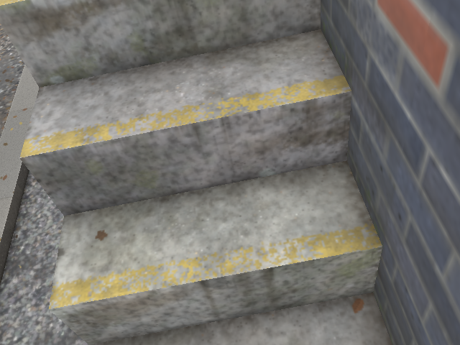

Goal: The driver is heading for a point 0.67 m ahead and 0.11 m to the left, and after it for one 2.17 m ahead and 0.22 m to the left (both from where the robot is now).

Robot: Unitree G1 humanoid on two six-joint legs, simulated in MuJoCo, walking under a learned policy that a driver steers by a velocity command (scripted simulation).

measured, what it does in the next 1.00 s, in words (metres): climbs: left foot, then right foot 0.20 m higher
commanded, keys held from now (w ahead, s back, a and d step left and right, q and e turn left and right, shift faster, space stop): w+q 0.50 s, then w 0.04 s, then w+e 0.46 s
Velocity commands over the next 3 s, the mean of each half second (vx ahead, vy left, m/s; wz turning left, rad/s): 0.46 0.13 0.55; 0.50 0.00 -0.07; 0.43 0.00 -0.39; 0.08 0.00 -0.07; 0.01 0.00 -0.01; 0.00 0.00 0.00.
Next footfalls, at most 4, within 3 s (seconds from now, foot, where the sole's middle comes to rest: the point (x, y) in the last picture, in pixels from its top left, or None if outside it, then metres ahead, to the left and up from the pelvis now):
0.26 left None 0.12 0.24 -0.72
0.74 right None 0.35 -0.02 -0.51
1.28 left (172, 249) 0.56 0.18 -0.31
1.78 right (272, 120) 0.69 -0.06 -0.11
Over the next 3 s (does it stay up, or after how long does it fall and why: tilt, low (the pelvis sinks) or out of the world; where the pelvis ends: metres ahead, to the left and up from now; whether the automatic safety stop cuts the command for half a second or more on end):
stays up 0.55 0.11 0.45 its command is cut before an obstacle from the start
